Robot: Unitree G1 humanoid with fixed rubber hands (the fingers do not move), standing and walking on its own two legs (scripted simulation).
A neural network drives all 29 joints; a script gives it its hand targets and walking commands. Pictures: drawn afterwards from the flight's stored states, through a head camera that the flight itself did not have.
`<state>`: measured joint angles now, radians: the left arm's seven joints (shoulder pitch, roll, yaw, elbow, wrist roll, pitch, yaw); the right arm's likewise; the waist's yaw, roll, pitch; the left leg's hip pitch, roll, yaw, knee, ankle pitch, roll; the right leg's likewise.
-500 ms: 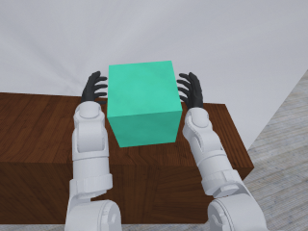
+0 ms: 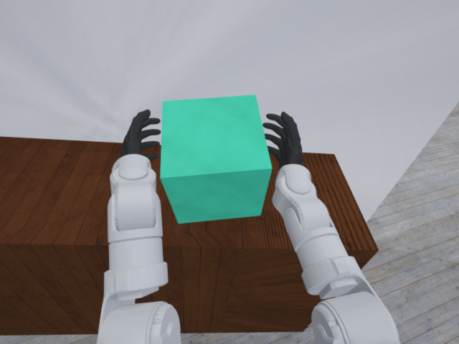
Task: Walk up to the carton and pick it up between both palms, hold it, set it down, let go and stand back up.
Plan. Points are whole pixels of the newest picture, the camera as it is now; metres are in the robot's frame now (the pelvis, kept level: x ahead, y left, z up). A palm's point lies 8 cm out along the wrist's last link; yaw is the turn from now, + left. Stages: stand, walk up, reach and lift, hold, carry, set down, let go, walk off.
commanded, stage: hold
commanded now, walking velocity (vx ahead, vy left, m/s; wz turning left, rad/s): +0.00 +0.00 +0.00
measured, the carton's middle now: (215, 162) +0.40 +0.00 +0.11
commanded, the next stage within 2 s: set down in 0.08 s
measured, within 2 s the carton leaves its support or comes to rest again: neither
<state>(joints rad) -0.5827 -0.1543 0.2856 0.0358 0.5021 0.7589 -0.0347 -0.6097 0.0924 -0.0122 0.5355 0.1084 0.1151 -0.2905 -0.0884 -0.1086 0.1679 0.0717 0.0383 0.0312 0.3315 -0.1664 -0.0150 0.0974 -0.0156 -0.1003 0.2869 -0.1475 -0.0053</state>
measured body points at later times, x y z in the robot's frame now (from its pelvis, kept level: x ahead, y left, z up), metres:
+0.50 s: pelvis +0.01 +0.00 +0.00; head -0.02 +0.03 +0.45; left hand +0.38 +0.12 +0.12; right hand +0.37 -0.13 +0.17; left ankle +0.03 +0.13 -0.75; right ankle +0.03 -0.11 -0.75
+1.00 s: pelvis +0.04 +0.01 +0.00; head +0.02 +0.03 +0.45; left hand +0.42 +0.11 +0.11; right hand +0.40 -0.14 +0.15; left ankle +0.03 +0.13 -0.75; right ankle +0.03 -0.11 -0.75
